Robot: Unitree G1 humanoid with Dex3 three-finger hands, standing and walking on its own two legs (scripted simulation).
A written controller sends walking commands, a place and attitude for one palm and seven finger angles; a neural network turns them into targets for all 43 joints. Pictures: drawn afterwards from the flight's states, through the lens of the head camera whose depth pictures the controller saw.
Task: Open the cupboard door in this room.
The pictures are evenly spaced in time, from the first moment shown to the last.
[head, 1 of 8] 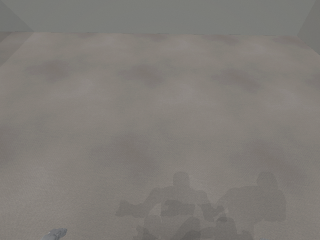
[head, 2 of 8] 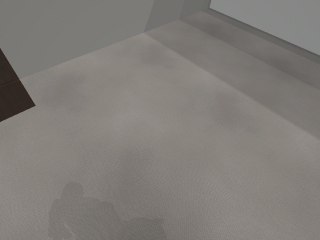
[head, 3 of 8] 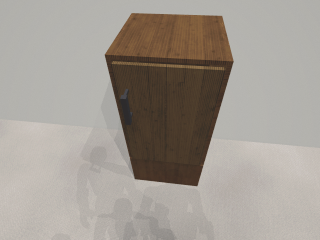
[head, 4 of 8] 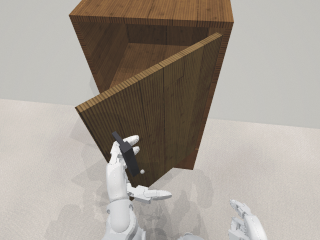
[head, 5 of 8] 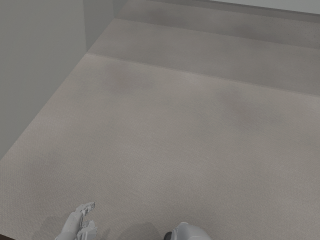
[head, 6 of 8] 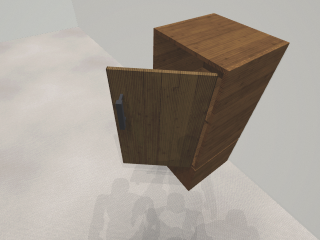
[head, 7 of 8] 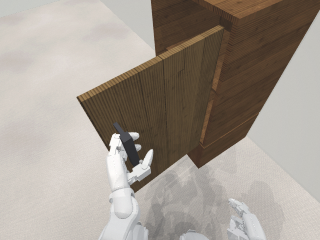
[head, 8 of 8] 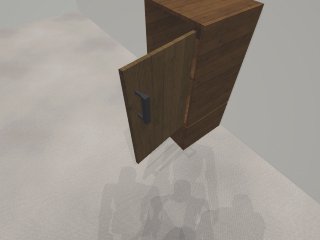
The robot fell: no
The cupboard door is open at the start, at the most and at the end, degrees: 0 100 99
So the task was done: yes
